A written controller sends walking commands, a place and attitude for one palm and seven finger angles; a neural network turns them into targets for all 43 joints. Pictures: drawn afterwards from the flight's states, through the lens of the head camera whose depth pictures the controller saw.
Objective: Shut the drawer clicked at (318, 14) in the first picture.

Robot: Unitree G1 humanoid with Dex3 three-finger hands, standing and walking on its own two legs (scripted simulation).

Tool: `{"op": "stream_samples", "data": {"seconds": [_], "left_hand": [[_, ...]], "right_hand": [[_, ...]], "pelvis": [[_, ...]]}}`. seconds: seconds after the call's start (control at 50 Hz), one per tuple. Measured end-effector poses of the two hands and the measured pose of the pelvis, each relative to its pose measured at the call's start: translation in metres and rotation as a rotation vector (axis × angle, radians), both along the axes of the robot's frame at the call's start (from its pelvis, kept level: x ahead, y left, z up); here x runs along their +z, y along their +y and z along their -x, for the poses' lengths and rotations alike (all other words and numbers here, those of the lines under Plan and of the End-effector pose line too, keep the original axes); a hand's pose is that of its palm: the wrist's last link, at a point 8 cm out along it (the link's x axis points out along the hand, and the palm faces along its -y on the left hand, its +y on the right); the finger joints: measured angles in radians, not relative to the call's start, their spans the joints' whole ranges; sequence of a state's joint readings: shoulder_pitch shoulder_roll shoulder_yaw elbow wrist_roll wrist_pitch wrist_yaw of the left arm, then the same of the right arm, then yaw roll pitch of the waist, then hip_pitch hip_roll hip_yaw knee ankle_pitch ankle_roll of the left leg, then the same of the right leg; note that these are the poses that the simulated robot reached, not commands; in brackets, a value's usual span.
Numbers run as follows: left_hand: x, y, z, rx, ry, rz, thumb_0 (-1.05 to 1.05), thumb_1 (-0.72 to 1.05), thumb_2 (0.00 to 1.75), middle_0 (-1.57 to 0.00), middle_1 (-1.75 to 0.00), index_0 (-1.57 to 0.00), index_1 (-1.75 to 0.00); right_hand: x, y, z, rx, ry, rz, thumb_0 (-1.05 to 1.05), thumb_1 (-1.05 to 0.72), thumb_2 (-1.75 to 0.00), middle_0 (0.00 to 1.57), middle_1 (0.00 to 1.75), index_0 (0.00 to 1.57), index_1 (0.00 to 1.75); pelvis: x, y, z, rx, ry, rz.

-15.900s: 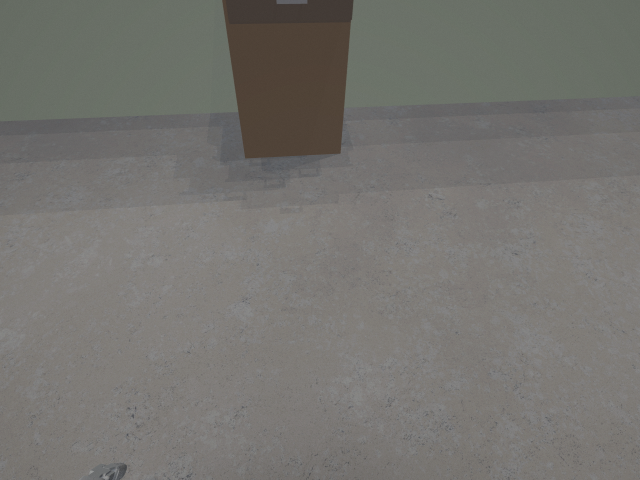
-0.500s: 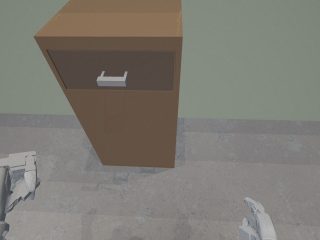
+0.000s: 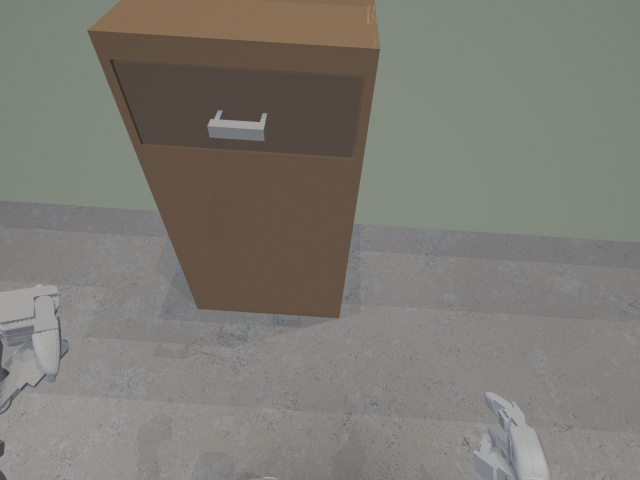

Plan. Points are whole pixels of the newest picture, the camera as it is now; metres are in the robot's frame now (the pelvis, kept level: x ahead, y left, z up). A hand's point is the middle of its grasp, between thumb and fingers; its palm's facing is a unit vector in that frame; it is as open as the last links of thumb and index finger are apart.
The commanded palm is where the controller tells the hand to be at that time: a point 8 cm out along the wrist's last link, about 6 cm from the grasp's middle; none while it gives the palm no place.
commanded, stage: step back with the hand held close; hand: left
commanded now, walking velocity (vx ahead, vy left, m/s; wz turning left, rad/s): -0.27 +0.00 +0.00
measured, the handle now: (239, 123) +0.72 +0.21 +0.04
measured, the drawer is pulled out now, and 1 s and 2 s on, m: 0.00 0.00 0.00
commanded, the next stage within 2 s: stop stepping back and stand still in 0.72 s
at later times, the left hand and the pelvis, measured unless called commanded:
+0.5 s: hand out of the picture +0.11 +0.24 +0.18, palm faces +0.34 -0.81 -0.47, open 3.2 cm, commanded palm +0.05 +0.28 +0.19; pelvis -0.08 -0.01 +0.01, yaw +1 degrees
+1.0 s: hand out of the picture -0.05 +0.20 +0.19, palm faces +0.34 -0.83 -0.44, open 3.2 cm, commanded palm -0.09 +0.24 +0.19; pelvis -0.24 -0.03 +0.01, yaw -3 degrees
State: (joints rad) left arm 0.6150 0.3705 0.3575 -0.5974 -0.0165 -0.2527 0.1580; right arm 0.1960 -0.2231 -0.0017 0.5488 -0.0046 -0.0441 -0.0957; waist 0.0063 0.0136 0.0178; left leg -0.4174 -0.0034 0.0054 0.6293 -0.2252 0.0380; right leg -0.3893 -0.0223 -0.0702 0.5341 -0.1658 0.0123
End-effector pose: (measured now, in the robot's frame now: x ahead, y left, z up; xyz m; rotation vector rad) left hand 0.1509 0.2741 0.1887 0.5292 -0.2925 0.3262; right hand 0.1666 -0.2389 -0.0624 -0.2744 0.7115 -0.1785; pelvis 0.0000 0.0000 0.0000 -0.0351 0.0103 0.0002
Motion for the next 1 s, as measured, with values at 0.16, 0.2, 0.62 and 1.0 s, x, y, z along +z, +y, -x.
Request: {"op": "stream_samples", "data": {"seconds": [0.16,0.2,0.62,1.0], "left_hand": [[0.01,0.009,0.017,0.018,-0.022,-0.06,0.01,0.89,0.9,-1.41,-1.6,-1.4,-1.6],[0.01,0.005,0.023,0.016,-0.017,-0.065,0.01,0.89,0.9,-1.4,-1.6,-1.4,-1.6],[0.006,0.01,0.111,-0.027,0.041,0.004,0.01,0.89,0.9,-1.4,-1.6,-1.4,-1.6],[0.021,-0.034,0.242,-0.07,-0.042,-0.012,0.01,0.89,0.9,-1.41,-1.6,-1.41,-1.6]], "right_hand": [[0.0,0.006,0.03,0.011,0.032,-0.004,0.01,-0.9,-0.9,0.2,0.3,0.21,0.3],[-0.003,0.007,0.031,0.033,0.032,-0.014,0.01,-0.9,-0.9,0.2,0.3,0.21,0.3],[0.022,0.009,0.102,0.04,-0.029,-0.002,0.01,-0.9,-0.9,0.2,0.3,0.2,0.3],[-0.003,-0.03,0.289,-0.053,0.057,-0.033,0.01,-0.9,-0.9,0.2,0.3,0.21,0.3]], "pelvis": [[0.005,-0.004,0.012,0.045,0.029,0.006],[0.004,-0.007,0.017,0.03,0.053,-0.004],[0.015,0.0,0.119,-0.002,0.032,0.003],[0.009,-0.029,0.241,-0.06,0.011,-0.04]]}}
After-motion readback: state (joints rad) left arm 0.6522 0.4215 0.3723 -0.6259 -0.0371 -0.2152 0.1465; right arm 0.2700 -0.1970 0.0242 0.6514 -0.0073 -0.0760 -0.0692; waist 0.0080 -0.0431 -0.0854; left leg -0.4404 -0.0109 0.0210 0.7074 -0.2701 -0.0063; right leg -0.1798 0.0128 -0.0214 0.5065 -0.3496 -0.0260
